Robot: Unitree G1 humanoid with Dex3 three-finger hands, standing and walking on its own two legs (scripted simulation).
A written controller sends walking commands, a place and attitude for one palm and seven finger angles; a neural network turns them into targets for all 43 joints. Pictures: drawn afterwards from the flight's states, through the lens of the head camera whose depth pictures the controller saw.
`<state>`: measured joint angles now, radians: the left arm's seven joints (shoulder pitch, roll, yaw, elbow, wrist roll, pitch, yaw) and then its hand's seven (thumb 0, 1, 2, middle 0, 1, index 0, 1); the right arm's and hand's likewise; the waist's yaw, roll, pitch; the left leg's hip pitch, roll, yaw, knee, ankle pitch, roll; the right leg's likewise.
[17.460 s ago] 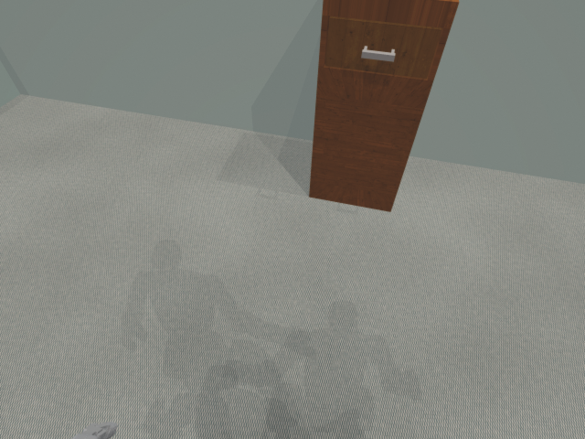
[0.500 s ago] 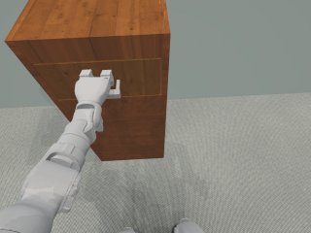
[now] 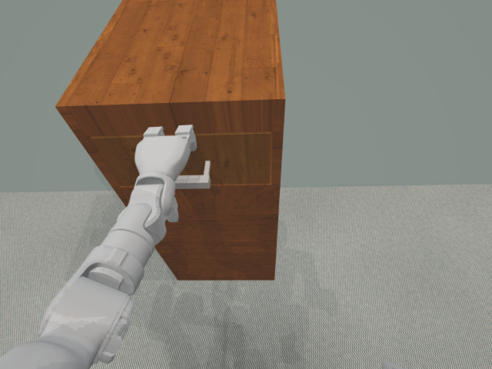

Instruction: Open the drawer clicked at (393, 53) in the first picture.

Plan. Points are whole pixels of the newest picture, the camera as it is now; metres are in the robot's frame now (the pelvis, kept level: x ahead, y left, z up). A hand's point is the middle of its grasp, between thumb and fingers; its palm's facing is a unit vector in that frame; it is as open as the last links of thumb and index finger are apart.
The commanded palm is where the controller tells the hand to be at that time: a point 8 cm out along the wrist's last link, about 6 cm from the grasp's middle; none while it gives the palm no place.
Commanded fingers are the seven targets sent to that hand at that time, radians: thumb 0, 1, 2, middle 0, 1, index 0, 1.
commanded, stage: lift the fingers back up to retry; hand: left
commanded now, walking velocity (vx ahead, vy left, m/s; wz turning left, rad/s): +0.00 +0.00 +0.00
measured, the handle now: (185, 174) +0.49 +0.14 -0.01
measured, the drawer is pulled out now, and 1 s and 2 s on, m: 0.00 0.00 0.00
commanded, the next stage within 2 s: re-aim the fingers above the handle in 0.04 s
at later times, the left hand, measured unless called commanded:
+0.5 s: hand (171, 177) +0.44 +0.15 +0.05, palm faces -0.02 -0.02 -1.00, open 13.8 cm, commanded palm +0.41 +0.16 +0.10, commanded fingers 0.00 -0.50 0.30 -0.30 -1.20 -0.30 -1.20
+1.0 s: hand (171, 181) +0.43 +0.15 +0.05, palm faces -0.02 -0.01 -1.00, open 13.8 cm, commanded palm +0.41 +0.15 +0.10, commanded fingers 0.00 -0.50 0.30 -0.30 -1.20 -0.30 -1.20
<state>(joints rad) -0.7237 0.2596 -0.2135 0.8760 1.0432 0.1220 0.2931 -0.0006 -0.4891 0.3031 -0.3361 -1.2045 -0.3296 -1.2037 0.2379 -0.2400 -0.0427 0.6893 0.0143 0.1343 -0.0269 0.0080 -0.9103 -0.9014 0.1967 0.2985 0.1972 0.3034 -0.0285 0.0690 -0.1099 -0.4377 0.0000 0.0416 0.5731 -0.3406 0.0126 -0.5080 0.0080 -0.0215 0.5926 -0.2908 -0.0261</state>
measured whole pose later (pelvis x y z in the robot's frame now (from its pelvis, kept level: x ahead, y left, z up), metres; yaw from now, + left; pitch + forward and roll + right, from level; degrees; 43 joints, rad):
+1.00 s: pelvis -0.02 +0.00 +0.00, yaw +0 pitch +11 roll +1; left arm -0.73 0.29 -0.20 0.93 1.05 0.05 0.30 0.00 -0.49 0.30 -0.32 -1.20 -0.32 -1.20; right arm 0.26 -0.24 -0.05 0.71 0.01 0.10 -0.04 0.01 -0.91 -0.90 0.20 0.30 0.20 0.30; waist -0.05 0.06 -0.09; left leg -0.44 0.00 0.05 0.57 -0.31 0.01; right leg -0.52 0.01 -0.02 0.59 -0.26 -0.03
